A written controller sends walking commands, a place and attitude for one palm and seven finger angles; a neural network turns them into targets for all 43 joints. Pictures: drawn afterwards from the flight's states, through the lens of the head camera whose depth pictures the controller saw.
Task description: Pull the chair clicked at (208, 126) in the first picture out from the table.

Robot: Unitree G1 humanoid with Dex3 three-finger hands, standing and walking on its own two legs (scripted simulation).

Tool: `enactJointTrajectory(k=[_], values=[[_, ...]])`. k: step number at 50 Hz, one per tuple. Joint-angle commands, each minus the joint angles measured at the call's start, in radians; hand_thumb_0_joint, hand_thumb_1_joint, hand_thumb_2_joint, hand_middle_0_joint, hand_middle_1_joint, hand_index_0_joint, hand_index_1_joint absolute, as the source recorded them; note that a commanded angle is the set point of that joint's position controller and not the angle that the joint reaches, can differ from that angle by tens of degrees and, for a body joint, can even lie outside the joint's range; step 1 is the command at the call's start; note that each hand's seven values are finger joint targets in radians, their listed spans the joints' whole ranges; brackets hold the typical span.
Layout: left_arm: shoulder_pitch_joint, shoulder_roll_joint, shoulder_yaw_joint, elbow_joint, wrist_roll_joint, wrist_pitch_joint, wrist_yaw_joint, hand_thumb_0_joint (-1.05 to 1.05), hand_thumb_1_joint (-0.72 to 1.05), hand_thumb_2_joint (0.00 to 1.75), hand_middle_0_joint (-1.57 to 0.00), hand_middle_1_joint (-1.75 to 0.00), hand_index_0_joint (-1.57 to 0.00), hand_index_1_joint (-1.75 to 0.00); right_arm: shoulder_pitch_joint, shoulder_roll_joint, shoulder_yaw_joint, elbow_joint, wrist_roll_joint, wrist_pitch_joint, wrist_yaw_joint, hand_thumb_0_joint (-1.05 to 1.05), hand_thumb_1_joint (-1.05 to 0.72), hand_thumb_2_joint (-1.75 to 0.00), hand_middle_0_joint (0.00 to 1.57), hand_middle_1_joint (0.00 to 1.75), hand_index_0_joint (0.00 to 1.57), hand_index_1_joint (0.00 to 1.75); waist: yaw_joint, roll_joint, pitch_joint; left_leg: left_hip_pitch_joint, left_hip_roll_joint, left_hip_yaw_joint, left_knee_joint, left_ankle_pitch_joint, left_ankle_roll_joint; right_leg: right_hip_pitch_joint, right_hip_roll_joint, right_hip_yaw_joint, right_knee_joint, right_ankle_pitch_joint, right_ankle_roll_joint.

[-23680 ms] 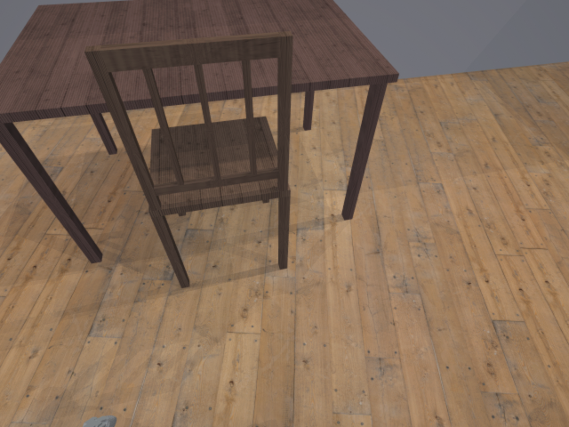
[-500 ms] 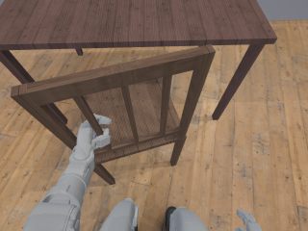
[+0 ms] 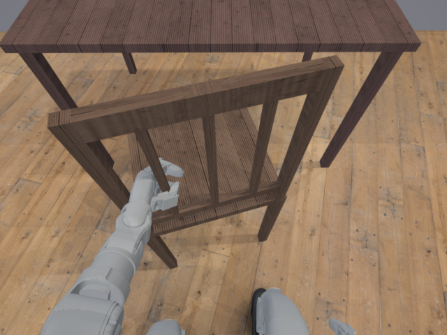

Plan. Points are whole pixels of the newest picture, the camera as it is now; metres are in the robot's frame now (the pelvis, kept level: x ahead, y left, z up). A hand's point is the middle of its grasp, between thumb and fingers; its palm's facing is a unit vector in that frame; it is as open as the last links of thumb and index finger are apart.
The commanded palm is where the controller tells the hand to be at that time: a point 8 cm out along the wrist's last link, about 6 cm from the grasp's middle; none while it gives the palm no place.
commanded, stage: step backward, pulling the chair out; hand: left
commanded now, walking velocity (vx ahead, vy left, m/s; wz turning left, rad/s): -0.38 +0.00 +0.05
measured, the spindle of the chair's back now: (212, 167) +0.42 +0.03 -0.02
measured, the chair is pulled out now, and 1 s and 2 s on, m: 0.25 0.44 0.58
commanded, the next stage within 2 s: stop walking, hand still on the chair in 1.12 s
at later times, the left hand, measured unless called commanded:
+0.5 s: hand (171, 230) +0.30 +0.11 -0.04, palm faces +0.06 -0.98 -0.19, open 5.2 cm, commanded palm +0.30 +0.16 -0.04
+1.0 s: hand (164, 299) +0.18 +0.11 -0.04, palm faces +0.03 -0.97 -0.22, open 5.2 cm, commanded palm +0.18 +0.16 -0.04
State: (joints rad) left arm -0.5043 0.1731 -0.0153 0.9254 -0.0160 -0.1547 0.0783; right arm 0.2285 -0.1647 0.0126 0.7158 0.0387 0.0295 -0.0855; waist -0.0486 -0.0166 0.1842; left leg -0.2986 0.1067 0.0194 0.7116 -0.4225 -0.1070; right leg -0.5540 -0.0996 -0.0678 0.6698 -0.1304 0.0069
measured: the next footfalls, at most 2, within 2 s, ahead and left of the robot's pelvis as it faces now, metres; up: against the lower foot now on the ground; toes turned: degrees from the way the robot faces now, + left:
right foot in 0.40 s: +0.00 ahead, -0.14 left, +0.00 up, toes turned -1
left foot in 0.64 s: -0.06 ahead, +0.14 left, +0.00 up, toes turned +5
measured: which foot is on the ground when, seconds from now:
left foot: down 0.00-0.42, up 0.44-0.62, down 0.64-0.88, up 0.90-1.00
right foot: down 0.00-0.24, up 0.26-0.38, down 0.40-1.00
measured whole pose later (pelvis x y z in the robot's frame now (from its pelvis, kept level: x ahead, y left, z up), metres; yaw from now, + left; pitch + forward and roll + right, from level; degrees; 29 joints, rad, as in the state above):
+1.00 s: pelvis -0.20 -0.03 +0.01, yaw +2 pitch +0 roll +3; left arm -0.57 0.18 0.05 1.03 -0.03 -0.20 0.09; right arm 0.15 -0.23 0.00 0.78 0.05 -0.03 -0.10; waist -0.05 -0.01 0.23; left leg -0.48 -0.02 0.01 0.97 -0.49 -0.05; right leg -0.51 -0.07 -0.01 0.58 -0.08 -0.01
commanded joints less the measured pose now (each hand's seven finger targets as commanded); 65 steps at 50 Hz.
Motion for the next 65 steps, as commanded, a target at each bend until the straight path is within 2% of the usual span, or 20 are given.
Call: enactJointTrajectory(k=[1,3,9,11,13,15,18,21,25,29,32,39,43,46,49,54,58,61,63,65], values=[[-0.421,0.197,0.049,-0.160,0.015,-0.088,0.025,0.00,0.90,0.90,-0.50,-1.45,-0.50,-1.45,0.041,-0.214,-0.089,-0.034,0.014,-0.052,-0.024,0.00,-0.90,-0.90,0.20,0.30,0.20,0.30,0.000,-0.102,-0.448,-0.113,-0.010,0.016,0.005,0.075,0.072,0.320,-0.160,0.202,-0.134,0.167,-0.084],[-0.393,0.236,0.073,-0.121,0.016,-0.085,0.023,0.00,0.90,0.90,-0.50,-1.45,-0.50,-1.45,0.052,-0.187,-0.081,-0.006,0.024,-0.074,-0.028,0.00,-0.90,-0.90,0.20,0.30,0.20,0.30,0.017,-0.283,-0.500,-0.038,-0.111,0.018,0.209,-0.144,0.065,0.262,-0.253,0.274,-0.371,-0.101,-0.110],[-0.378,0.198,0.075,-0.063,0.013,-0.075,0.027,0.00,0.90,0.90,-0.50,-1.45,-0.50,-1.45,0.069,-0.204,-0.041,0.005,0.021,-0.102,-0.032,0.00,-0.90,-0.90,0.20,0.30,0.20,0.30,0.002,-0.197,-0.542,0.080,-0.090,0.037,-0.161,-0.017,0.082,0.300,-0.184,0.115,-0.304,-0.137,-0.038],[-0.363,0.188,0.060,-0.059,0.000,-0.079,0.023,0.00,0.90,0.90,-0.50,-1.45,-0.50,-1.45,0.063,-0.250,-0.054,-0.009,0.013,-0.103,-0.040,0.00,-0.90,-0.90,0.20,0.30,0.20,0.30,0.004,0.002,-0.481,0.068,0.013,-0.078,-0.358,0.049,0.134,0.259,-0.089,0.084,-0.163,-0.152,-0.003],[-0.443,0.147,0.027,-0.176,0.017,-0.082,0.020,0.00,0.90,0.90,-0.50,-1.45,-0.50,-1.45,-0.014,-0.246,-0.062,-0.083,-0.016,-0.084,-0.028,0.00,-0.90,-0.90,0.20,0.30,0.20,0.30,0.024,0.477,-0.380,-0.170,0.232,-0.263,-0.433,0.221,0.247,0.271,0.040,0.021,0.310,-0.233,0.015],[-0.473,0.180,0.075,-0.191,0.020,-0.078,0.026,0.00,0.90,0.90,-0.50,-1.45,-0.50,-1.45,-0.025,-0.223,-0.065,-0.066,-0.010,-0.071,-0.022,0.00,-0.90,-0.90,0.20,0.30,0.20,0.30,0.021,0.335,-0.343,-0.089,0.238,-0.208,-0.315,0.631,0.266,0.224,0.049,0.081,0.390,-0.291,-0.008],[-0.474,0.123,0.059,-0.116,0.016,-0.090,0.033,0.00,0.90,0.90,-0.50,-1.45,-0.50,-1.45,0.075,-0.242,-0.096,-0.025,0.004,-0.098,0.000,0.00,-0.90,-0.90,0.20,0.30,0.20,0.30,0.023,0.119,-0.489,0.298,0.143,-0.136,-0.013,0.935,0.143,0.298,0.039,0.050,-0.186,0.053,-0.035],[-0.440,0.189,0.058,-0.017,0.029,-0.103,0.025,0.00,0.90,0.90,-0.50,-1.45,-0.50,-1.45,0.063,-0.232,-0.078,-0.010,0.005,-0.113,-0.015,0.00,-0.90,-0.90,0.20,0.30,0.20,0.30,0.012,-0.120,-0.471,-0.121,-0.050,-0.064,0.180,0.023,0.048,0.581,-0.242,0.274,-0.212,0.890,-0.163],[-0.478,0.242,0.092,-0.097,0.014,-0.066,0.032,0.00,0.90,0.90,-0.50,-1.45,-0.50,-1.45,-0.005,-0.216,-0.053,0.002,0.018,-0.106,-0.025,0.00,-0.90,-0.90,0.20,0.30,0.20,0.30,0.031,-0.075,-0.558,-0.178,-0.052,-0.114,0.105,-0.100,0.049,0.678,-0.312,0.279,-0.128,0.969,-0.177],[-0.443,0.241,0.082,-0.121,-0.003,-0.046,0.034,0.00,0.90,0.90,-0.50,-1.45,-0.50,-1.45,-0.011,-0.221,-0.048,-0.008,0.018,-0.075,-0.039,0.00,-0.90,-0.90,0.20,0.30,0.20,0.30,0.013,-0.074,-0.610,0.040,-0.060,-0.036,-0.191,0.248,0.047,0.578,-0.239,0.183,-0.091,0.724,-0.098],[-0.427,0.206,0.064,-0.148,-0.007,-0.050,0.032,0.00,0.90,0.90,-0.50,-1.45,-0.50,-1.45,0.006,-0.259,-0.077,-0.045,0.020,-0.060,-0.039,0.00,-0.90,-0.90,0.20,0.30,0.20,0.30,0.008,0.002,-0.576,0.188,0.095,-0.120,-0.235,0.726,0.136,0.396,-0.064,0.083,-0.073,0.366,0.004],[-0.449,0.154,0.045,-0.188,0.024,-0.103,0.025,0.00,0.90,0.90,-0.50,-1.45,-0.50,-1.45,-0.042,-0.220,-0.078,-0.092,-0.005,-0.058,-0.014,0.00,-0.90,-0.90,0.20,0.30,0.20,0.30,0.022,0.305,-0.476,0.004,0.187,-0.141,-0.279,0.486,0.205,0.325,0.058,0.045,0.087,-0.249,-0.010],[-0.452,0.229,0.075,-0.159,0.029,-0.131,0.027,0.00,0.90,0.90,-0.50,-1.45,-0.50,-1.45,0.020,-0.216,-0.096,-0.069,0.010,-0.078,-0.026,0.00,-0.90,-0.90,0.20,0.30,0.20,0.30,-0.002,-0.077,-0.531,-0.039,0.015,0.007,-0.055,0.199,0.108,0.405,-0.089,0.204,-0.172,0.132,-0.039],[-0.421,0.289,0.096,-0.078,0.029,-0.086,0.032,0.00,0.90,0.90,-0.50,-1.45,-0.50,-1.45,-0.032,-0.222,-0.102,-0.044,0.015,-0.088,-0.030,0.00,-0.90,-0.90,0.20,0.30,0.20,0.30,0.051,-0.234,-0.431,-0.038,-0.125,-0.057,0.430,-0.157,0.063,0.096,-0.321,0.458,-0.530,-0.505,-0.177],[-0.425,0.226,0.093,-0.061,0.016,-0.087,0.013,0.00,0.90,0.90,-0.50,-1.45,-0.50,-1.45,0.006,-0.170,-0.041,-0.013,0.011,-0.116,-0.016,0.00,-0.90,-0.90,0.20,0.30,0.20,0.30,0.028,-0.202,-0.521,0.042,-0.105,-0.038,0.253,-0.105,0.064,0.222,-0.215,0.251,-0.335,-0.107,-0.131],[-0.367,0.212,0.080,0.018,-0.002,-0.073,-0.003,0.00,0.90,0.90,-0.50,-1.45,-0.50,-1.45,0.095,-0.217,-0.035,0.013,0.011,-0.127,-0.032,0.00,-0.90,-0.90,0.20,0.30,0.20,0.30,0.025,-0.104,-0.490,0.163,-0.098,0.060,-0.314,0.046,0.095,0.212,-0.132,0.213,-0.216,-0.178,-0.049],[-0.595,0.164,0.050,-0.172,0.000,-0.093,-0.018,0.00,0.90,0.90,-0.50,-1.45,-0.50,-1.45,0.018,-0.215,-0.037,-0.062,-0.019,-0.106,-0.041,0.00,-0.90,-0.90,0.20,0.30,0.20,0.30,0.005,0.461,-0.378,0.172,0.280,-0.251,-0.360,0.771,0.260,-0.033,0.069,0.070,0.478,-0.357,0.013],[-0.496,0.191,0.095,-0.076,-0.001,-0.080,-0.007,0.00,0.90,0.90,-0.50,-1.45,-0.50,-1.45,0.076,-0.241,-0.068,-0.025,0.008,-0.081,-0.013,0.00,-0.90,-0.90,0.20,0.30,0.20,0.30,0.032,0.099,-0.416,0.419,0.225,-0.148,-0.115,1.128,0.222,0.032,0.085,0.060,0.156,-0.275,-0.015],[-0.321,0.151,0.076,-0.241,0.007,-0.071,-0.006,0.00,0.90,0.90,-0.50,-1.45,-0.50,-1.45,0.086,-0.239,-0.084,-0.090,0.012,-0.078,0.008,0.00,-0.90,-0.90,0.20,0.30,0.20,0.30,0.036,0.140,-0.463,0.404,0.144,-0.114,0.007,1.018,0.152,0.293,0.097,0.011,-0.227,-0.056,-0.047],[-0.323,0.153,0.049,-0.311,0.011,-0.072,-0.009,0.00,0.90,0.90,-0.50,-1.45,-0.50,-1.45,0.078,-0.216,-0.064,-0.117,0.018,-0.083,0.011,0.00,-0.90,-0.90,0.20,0.30,0.20,0.30,0.003,0.060,-0.528,0.117,0.057,-0.056,0.088,0.666,0.113,0.625,-0.049,0.177,-0.215,0.433,-0.121]])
